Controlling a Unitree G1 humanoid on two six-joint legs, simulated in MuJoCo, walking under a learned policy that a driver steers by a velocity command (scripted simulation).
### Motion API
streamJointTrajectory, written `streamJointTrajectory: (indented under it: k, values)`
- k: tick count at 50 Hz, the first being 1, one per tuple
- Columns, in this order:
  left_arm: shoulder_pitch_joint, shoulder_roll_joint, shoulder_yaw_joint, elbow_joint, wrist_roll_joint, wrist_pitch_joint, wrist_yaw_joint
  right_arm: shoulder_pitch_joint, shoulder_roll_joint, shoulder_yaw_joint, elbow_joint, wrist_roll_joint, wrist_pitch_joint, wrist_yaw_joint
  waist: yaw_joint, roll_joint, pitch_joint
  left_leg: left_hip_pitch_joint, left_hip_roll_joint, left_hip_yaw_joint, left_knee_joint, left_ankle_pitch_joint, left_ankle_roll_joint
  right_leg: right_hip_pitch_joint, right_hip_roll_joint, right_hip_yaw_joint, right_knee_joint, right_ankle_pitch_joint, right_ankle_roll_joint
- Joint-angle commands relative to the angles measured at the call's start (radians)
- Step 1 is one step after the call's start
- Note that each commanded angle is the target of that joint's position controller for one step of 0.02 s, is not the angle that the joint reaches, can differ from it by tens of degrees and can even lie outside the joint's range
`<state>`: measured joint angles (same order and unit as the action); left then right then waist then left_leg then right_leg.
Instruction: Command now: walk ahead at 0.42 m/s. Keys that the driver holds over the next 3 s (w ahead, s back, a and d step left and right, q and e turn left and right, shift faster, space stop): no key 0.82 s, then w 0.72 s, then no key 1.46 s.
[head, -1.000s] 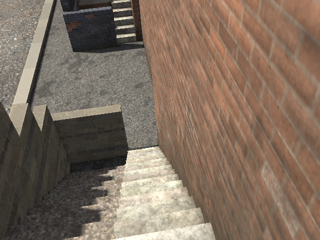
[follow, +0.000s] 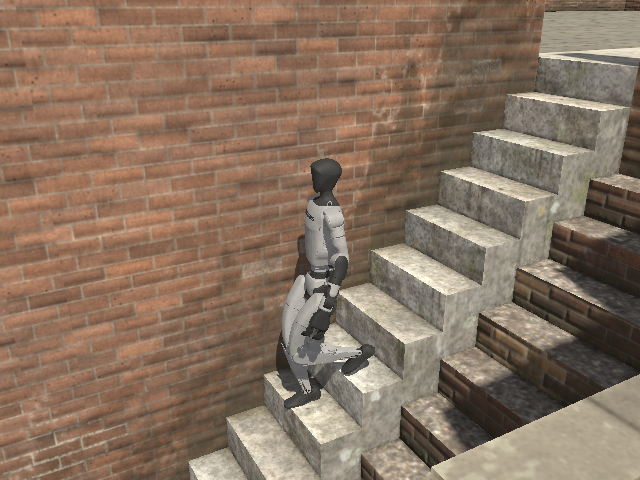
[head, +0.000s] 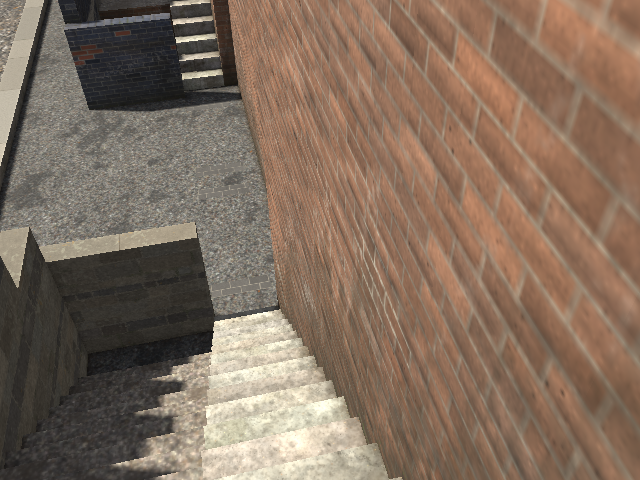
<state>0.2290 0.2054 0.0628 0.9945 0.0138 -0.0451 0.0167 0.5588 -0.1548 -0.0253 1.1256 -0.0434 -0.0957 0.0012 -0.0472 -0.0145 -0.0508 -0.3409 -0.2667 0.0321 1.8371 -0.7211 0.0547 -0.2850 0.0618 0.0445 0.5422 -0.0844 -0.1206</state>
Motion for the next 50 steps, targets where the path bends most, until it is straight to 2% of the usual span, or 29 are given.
streamJointTrajectory:
  k: [1,2,3,4,5,6,7,9,10,11,14,16,18,19,20,22,24,26,27,29,30,32,33,34,35,37,39,42,50]
  values:
    - [0.326,0.127,0.011,0.061,-0.022,0.014,0.009,-0.026,-0.18,-0.022,-0.079,-0.024,0.0,-0.009,0.061,0.059,0.117,-0.67,0.149,-0.204,-0.049,0.03,-0.04,0.459,-0.435,0.402,-0.015,0.715,-0.306]
    - [0.266,0.131,0.007,0.064,-0.026,0.002,0.034,-0.058,-0.171,-0.018,-0.077,-0.066,0.033,-0.019,0.017,0.091,0.174,-0.639,0.176,-0.189,-0.055,0.018,-0.022,0.289,-0.441,0.399,-0.007,0.639,-0.301]
    - [0.002,-0.125,-0.073,-0.037,0.148,-0.091,-0.064,-0.187,-0.066,0.018,-0.245,-0.056,0.022,0.026,0.0,-0.192,-0.129,-0.767,0.334,-0.338,-0.289,0.434,-0.022,0.255,-0.322,0.42,0.059,0.008,-0.198]
    - [0.142,0.076,-0.022,0.038,-0.032,-0.069,0.04,-0.216,-0.17,-0.015,-0.146,-0.037,0.074,-0.029,-0.025,0.09,0.154,-0.416,0.229,-0.254,-0.478,0.478,-0.054,-0.115,-0.365,0.369,-0.046,0.345,-0.235]
    - [0.2,0.113,-0.019,0.074,-0.037,-0.054,0.068,-0.211,-0.133,0.0,-0.157,-0.042,0.099,-0.047,-0.041,0.111,0.162,-0.231,0.253,-0.176,-0.696,0.565,-0.081,-0.281,-0.299,0.298,-0.021,0.43,-0.206]
    - [0.144,0.021,-0.058,0.026,0.126,-0.091,-0.069,-0.14,-0.034,0.045,-0.147,-0.033,0.042,0.055,-0.073,-0.105,0.048,-0.121,0.298,-0.091,-0.556,0.773,-0.079,-0.436,-0.141,0.186,0.044,0.179,-0.198]
    - [0.098,0.09,-0.031,0.003,0.14,-0.105,-0.094,-0.045,-0.033,0.054,-0.118,-0.07,0.022,0.072,-0.104,-0.091,0.086,-0.047,0.278,-0.035,-0.427,0.865,-0.073,-0.546,-0.132,0.16,0.102,0.163,-0.203]
    - [0.288,-0.093,-0.084,0.063,0.089,-0.128,-0.038,-0.274,-0.097,0.035,-0.229,-0.116,0.035,0.073,0.038,-0.048,0.094,-0.494,0.335,-0.163,-0.706,0.98,-0.065,-0.259,-0.092,0.252,0.265,-0.235,-0.121]
    - [0.306,0.022,-0.035,0.062,-0.091,-0.074,0.06,-0.339,-0.16,0.0,-0.205,-0.031,0.045,0.01,0.038,0.161,0.087,-0.268,0.28,-0.117,-0.949,1.167,-0.065,-0.26,-0.106,0.228,0.254,-0.248,-0.1]
    - [0.284,0.062,-0.043,0.04,-0.099,-0.053,0.1,-0.356,-0.116,0.025,-0.215,-0.003,0.047,0.0,0.046,0.134,0.081,-0.128,0.273,-0.124,-1.054,1.256,-0.075,-0.336,-0.094,0.246,0.299,-0.382,-0.077]
    - [0.286,0.052,-0.043,0.034,-0.033,0.003,0.138,-0.417,-0.059,0.058,-0.269,0.053,0.032,0.018,0.132,-0.016,0.161,0.08,0.285,-0.08,-1.43,1.339,-0.083,-0.359,-0.053,0.118,0.402,-0.393,-0.027]
    - [0.223,0.02,-0.048,0.036,-0.041,0.028,0.102,-0.143,-0.072,0.037,-0.155,-0.001,0.026,0.037,0.041,-0.114,0.082,0.44,0.253,-0.019,-1.276,1.376,-0.056,-0.529,-0.063,0.074,0.676,-0.164,-0.001]
    - [0.263,0.076,-0.014,-0.009,-0.012,0.041,0.078,0.054,-0.22,-0.013,-0.101,0.028,0.033,0.034,0.006,0.117,0.162,0.536,0.441,-0.109,-1.762,1.612,0.002,-0.523,0.067,-0.069,1.074,-0.381,0.024]
    - [0.289,0.047,-0.024,-0.061,-0.089,0.022,0.077,0.126,-0.274,-0.021,-0.073,0.015,0.026,0.034,-0.004,0.304,-0.032,1.02,0.674,-0.219,-1.255,2.226,0.166,-0.894,0.058,-0.1,1.429,-0.946,0.104]
    - [0.268,0.059,-0.036,-0.056,-0.079,0.012,0.086,0.054,-0.217,-0.01,-0.129,0.035,0.037,0.029,-0.007,0.253,-0.151,1.04,0.689,-0.222,-1.14,2.188,0.19,-0.98,0.003,-0.058,1.59,-1.016,0.069]
    - [0.216,0.056,-0.032,-0.036,-0.063,-0.007,0.085,0.011,-0.196,-0.013,-0.151,0.008,0.04,0.008,-0.008,0.08,-0.152,0.759,0.687,-0.233,-1.234,1.809,0.229,-0.896,-0.02,0.036,1.529,-0.816,0.065]
    - [0.239,0.008,-0.042,-0.031,-0.037,0.056,0.091,-0.19,-0.204,-0.003,-0.163,-0.029,0.029,-0.017,0.102,0.118,-0.036,0.288,0.7,-0.266,-1.359,0.904,0.285,-0.748,-0.088,0.135,1.219,-0.431,0.136]
    - [0.153,0.022,-0.034,-0.013,-0.023,0.102,0.092,-0.172,-0.094,0.053,-0.133,-0.01,0.017,0.009,0.079,0.077,0.09,0.006,0.567,-0.206,-1.358,1.017,0.253,-0.581,-0.029,0.03,1.119,-0.267,0.167]
    - [0.158,-0.011,-0.05,-0.031,-0.013,0.112,0.06,-0.279,-0.057,0.07,-0.158,0.031,-0.001,0.001,0.172,0.001,0.114,-0.175,0.523,-0.137,-1.391,0.743,0.149,-0.361,-0.135,0.074,0.641,0.109,0.173]
    - [0.214,-0.037,-0.064,0.033,-0.001,0.116,0.02,-0.283,-0.126,0.056,-0.122,0.059,0.003,0.006,0.158,0.118,0.085,-0.342,0.409,-0.057,-1.452,0.643,0.089,0.157,-0.027,-0.126,0.281,0.219,0.168]
    - [0.398,-0.016,-0.049,0.131,0.033,0.13,0.028,-0.346,-0.182,0.048,-0.115,0.031,0.008,0.008,0.235,0.205,0.008,-0.454,0.421,-0.034,-1.384,0.803,0.091,0.429,0.016,-0.169,0.516,0.246,0.149]
    - [0.526,0.063,-0.032,0.163,0.023,0.117,0.042,-0.379,-0.181,0.036,-0.104,0.034,0.031,0.01,0.281,0.203,0.158,-0.359,0.371,-0.04,-1.263,0.658,0.035,0.36,-0.022,-0.149,0.222,0.057,0.166]
    - [0.44,0.083,-0.043,0.135,0.008,0.086,0.044,-0.295,-0.166,0.029,-0.103,0.024,0.046,0.019,0.2,0.113,0.248,-0.197,0.322,-0.054,-1.122,0.542,-0.005,0.188,-0.123,-0.056,0.039,0.363,0.147]
    - [0.115,0.059,-0.087,-0.012,0.074,0.023,-0.124,-0.198,-0.286,-0.052,-0.213,0.065,0.041,0.043,-0.036,-0.462,0.269,-0.32,0.226,0.033,-0.888,0.172,-0.057,0.002,-0.213,0.265,-0.02,0.428,-0.032]
    - [0.102,-0.045,-0.118,-0.023,0.058,-0.023,-0.195,-0.141,-0.35,-0.08,-0.134,0.078,0.055,0.036,0.001,-0.251,0.113,-0.221,0.267,-0.059,-0.852,0.145,-0.107,-0.035,-0.269,0.417,-0.071,0.121,-0.082]
    - [-0.025,0.074,-0.102,-0.05,-0.06,-0.061,-0.211,-0.091,-0.104,-0.008,-0.106,0.031,0.069,0.03,-0.099,-0.062,0.159,0.011,0.321,-0.064,-1.066,0.311,-0.177,-0.356,-0.234,0.465,-0.154,-0.58,0.019]
    - [0.001,0.181,-0.065,-0.078,-0.037,-0.063,-0.181,-0.092,-0.119,0.005,-0.063,0.047,0.059,0.018,-0.041,0.022,0.235,0.063,0.245,-0.02,-1.131,0.296,-0.121,-0.432,-0.149,0.272,-0.192,-0.716,0.115]
    - [0.012,0.022,-0.102,-0.055,-0.035,-0.06,-0.167,-0.177,-0.177,-0.009,-0.074,0.029,0.06,0.011,-0.016,-0.08,0.113,0.106,0.268,-0.026,-1.219,0.386,-0.124,-0.234,-0.14,0.244,-0.18,-0.54,0.121]
    - [0.148,0.133,-0.028,-0.028,0.031,-0.062,-0.091,-0.281,-0.128,0.006,-0.168,0.032,0.016,-0.053,0.11,-0.111,0.031,-0.1,0.264,0.027,-1.221,0.334,-0.081,0.053,-0.326,0.379,-0.13,-0.325,-0.18]
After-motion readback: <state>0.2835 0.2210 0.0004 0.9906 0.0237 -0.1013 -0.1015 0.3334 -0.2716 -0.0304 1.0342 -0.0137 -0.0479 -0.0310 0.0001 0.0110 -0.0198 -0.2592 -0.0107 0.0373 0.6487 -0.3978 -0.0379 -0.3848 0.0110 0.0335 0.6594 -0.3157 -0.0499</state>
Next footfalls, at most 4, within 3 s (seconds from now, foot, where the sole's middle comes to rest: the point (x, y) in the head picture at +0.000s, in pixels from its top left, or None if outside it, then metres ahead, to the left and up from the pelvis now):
0.34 left None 0.25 0.13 -0.99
0.64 right None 0.33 -0.09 -0.99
1.54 right None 0.51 0.00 -1.19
2.02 left None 0.69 0.25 -1.40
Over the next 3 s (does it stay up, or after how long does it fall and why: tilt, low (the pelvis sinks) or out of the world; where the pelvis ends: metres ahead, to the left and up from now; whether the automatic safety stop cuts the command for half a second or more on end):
stays up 0.54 0.17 -0.63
